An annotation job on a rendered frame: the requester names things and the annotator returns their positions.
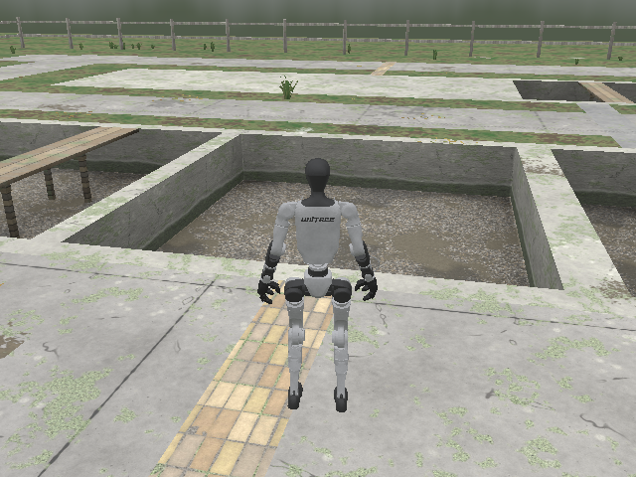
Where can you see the robot right thigh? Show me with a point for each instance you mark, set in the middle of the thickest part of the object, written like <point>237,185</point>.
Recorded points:
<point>341,301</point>

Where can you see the right robot hand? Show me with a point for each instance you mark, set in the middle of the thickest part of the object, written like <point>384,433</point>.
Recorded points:
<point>372,285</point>

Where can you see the right robot shin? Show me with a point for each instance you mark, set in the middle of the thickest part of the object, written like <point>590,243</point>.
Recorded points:
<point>341,358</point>

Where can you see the robot right forearm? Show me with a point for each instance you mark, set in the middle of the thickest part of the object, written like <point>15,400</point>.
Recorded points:
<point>365,266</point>

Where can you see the right robot upper arm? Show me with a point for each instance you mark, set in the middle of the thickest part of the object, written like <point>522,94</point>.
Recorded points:
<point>353,224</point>

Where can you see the left robot hand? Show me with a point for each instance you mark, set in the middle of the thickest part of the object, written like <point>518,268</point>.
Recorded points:
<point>263,288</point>

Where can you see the left robot upper arm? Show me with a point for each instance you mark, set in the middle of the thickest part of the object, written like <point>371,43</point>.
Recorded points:
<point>285,212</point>

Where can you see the robot left forearm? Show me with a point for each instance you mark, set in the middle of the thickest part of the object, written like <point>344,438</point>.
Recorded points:
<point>270,265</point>

